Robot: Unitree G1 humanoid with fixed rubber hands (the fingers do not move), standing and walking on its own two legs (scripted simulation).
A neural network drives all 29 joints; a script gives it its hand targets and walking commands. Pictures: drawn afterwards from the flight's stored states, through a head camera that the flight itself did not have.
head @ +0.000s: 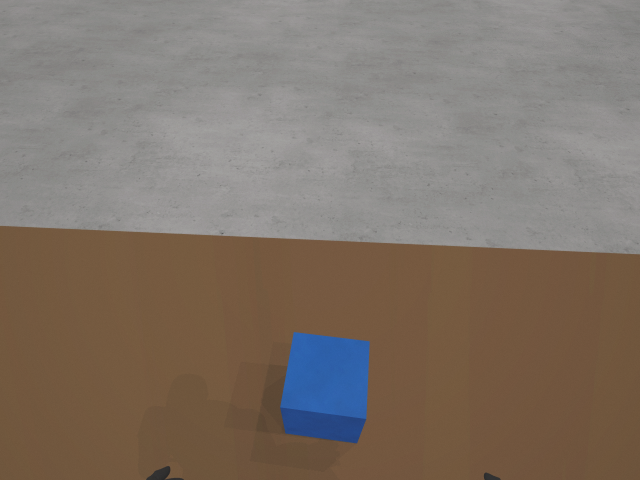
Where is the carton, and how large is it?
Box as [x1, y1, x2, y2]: [280, 332, 369, 442]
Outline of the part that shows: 294,332 280,406 285,432 356,442 366,415 369,341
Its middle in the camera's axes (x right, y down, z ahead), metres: +0.01 +0.43 +1.09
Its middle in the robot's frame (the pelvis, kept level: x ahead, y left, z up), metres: +0.43 -0.01 -0.64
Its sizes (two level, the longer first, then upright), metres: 0.210 0.200 0.250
